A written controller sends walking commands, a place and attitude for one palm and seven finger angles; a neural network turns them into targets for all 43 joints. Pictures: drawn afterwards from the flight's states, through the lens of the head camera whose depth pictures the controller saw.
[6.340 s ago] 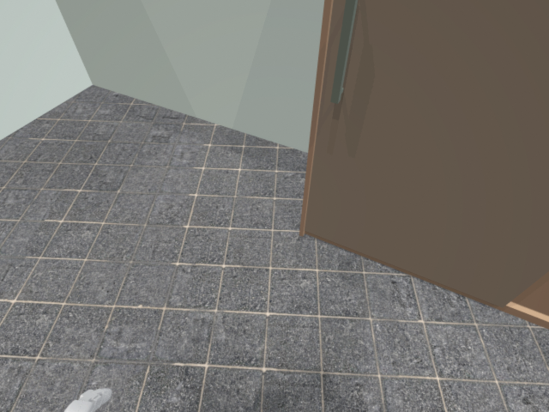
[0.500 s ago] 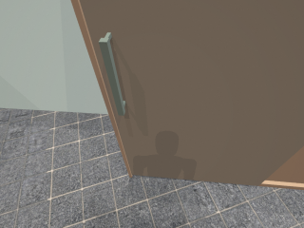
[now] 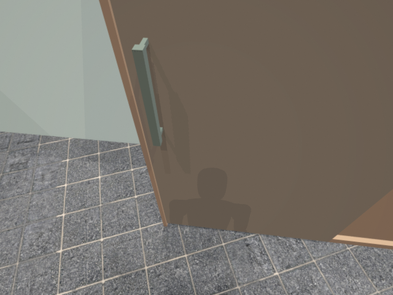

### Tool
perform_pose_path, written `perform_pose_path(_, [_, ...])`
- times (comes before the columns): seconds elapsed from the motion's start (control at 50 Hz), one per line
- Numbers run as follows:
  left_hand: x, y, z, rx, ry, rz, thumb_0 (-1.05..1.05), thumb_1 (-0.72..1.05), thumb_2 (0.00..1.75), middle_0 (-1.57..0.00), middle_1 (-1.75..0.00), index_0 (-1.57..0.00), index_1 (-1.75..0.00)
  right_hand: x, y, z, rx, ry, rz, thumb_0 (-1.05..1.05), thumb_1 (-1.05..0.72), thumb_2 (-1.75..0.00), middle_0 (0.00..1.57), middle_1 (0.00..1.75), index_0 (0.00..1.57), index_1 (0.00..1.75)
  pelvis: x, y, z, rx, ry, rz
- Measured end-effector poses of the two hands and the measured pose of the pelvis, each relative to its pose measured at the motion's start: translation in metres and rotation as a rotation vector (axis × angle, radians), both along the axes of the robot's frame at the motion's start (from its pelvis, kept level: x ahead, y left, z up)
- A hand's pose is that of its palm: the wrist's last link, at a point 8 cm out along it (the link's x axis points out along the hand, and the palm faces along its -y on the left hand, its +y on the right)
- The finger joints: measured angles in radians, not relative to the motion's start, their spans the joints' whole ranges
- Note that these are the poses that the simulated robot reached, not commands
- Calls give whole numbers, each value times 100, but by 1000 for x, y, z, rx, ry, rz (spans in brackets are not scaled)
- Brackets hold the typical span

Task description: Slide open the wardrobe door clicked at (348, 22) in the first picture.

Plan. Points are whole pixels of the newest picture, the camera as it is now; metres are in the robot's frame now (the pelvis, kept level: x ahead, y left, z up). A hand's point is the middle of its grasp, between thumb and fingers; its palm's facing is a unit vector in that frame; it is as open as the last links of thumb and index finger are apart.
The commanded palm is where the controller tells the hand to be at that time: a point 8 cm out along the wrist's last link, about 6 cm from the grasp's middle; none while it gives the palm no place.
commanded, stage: raise the hand with hooked fingers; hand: left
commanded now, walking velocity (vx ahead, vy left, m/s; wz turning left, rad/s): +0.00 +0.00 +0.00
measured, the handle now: (152, 99) +0.52 +0.15 +0.11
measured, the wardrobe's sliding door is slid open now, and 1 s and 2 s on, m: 0.00 0.00 0.00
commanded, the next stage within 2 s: none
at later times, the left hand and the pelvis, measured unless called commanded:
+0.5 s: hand (105, 277) +0.16 +0.19 -0.02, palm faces -0.07 -1.00 +0.03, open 8.4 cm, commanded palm +0.12 +0.26 -0.02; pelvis -0.03 +0.02 -0.06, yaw +0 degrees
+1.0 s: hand (68, 240) +0.20 +0.25 +0.03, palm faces -0.02 -1.00 -0.07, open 11.5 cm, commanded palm +0.17 +0.31 +0.05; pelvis -0.02 +0.04 -0.04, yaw +1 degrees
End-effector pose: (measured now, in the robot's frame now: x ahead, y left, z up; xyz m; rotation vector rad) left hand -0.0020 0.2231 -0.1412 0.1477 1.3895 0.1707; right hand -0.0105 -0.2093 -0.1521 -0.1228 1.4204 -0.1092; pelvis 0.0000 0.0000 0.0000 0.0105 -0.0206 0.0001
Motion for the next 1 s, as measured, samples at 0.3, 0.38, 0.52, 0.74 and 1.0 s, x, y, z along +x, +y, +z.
perform_pose_path(0.3, [151, 25, 130, 20, -1048, 4, 3, 87, 86, -20, -34, -20, -35, 90, -29, 32, -135, -605, 11, 2, -92, -90, 20, 30, 20, 30, -16, 18, -15, 1, 51, 20])
perform_pose_path(0.38, [175, 11, 151, -128, -1375, -154, 2, 78, 83, -20, -39, -21, -39, 145, -37, 60, -167, -848, 72, 2, -91, -90, 20, 30, 20, 30, -23, 20, -34, 10, 114, -2])
perform_pose_path(0.52, [135, 26, 112, -211, -1322, -175, 1, 61, 77, -22, -49, -23, -49, 207, -21, 87, -188, -1032, 179, 1, -91, -90, 20, 30, 19, 29, -28, 24, -62, 0, 152, 2])
perform_pose_path(0.74, [143, 55, 147, -116, -1397, -238, 2, 35, 66, -24, -65, -24, -66, 188, 51, 40, -29, -884, 250, 1, -90, -90, 20, 30, 20, 30, -34, 33, -66, -62, 153, 48])
perform_pose_path(1.0, [184, 85, 180, -102, -1342, -227, 1, 5, 53, -26, -84, -26, -85, 131, 27, 37, -84, -750, 131, 1, -90, -90, 20, 30, 20, 30, -21, 43, -43, -43, 129, 20])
